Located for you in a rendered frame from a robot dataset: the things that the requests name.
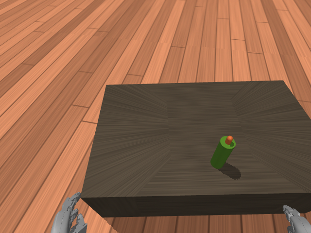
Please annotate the right robot hand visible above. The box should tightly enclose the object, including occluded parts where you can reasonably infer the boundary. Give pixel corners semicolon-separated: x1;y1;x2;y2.
283;205;311;233

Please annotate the left robot hand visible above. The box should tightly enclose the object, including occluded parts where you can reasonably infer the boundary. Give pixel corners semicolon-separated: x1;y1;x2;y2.
51;192;87;233

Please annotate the bottle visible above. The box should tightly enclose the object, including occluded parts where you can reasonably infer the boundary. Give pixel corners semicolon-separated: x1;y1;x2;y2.
210;136;236;169

